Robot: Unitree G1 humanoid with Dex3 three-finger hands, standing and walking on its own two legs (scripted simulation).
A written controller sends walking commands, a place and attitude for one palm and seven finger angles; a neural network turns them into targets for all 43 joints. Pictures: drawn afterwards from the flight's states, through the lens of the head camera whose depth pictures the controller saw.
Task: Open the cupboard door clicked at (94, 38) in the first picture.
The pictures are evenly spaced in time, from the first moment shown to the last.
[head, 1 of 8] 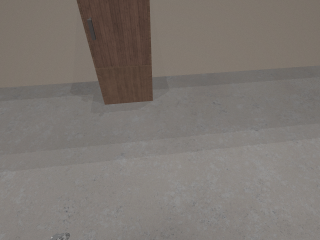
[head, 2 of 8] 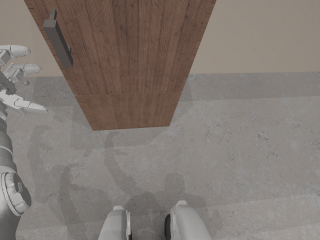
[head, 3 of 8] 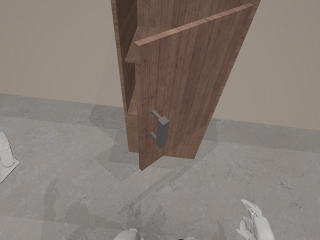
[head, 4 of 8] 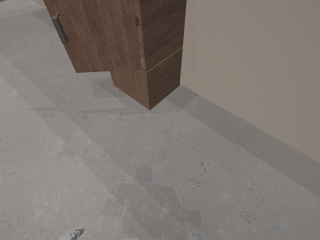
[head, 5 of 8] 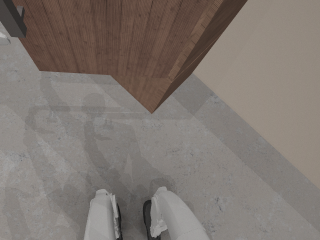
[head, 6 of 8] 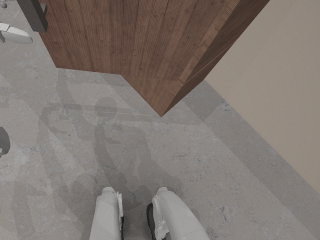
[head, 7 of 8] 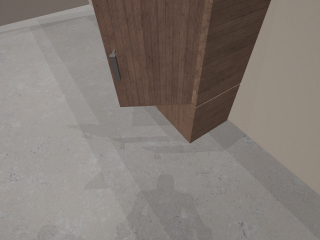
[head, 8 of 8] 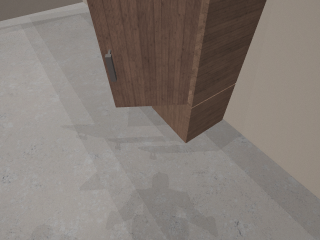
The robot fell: no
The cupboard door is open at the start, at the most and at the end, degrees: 0 58 58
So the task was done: yes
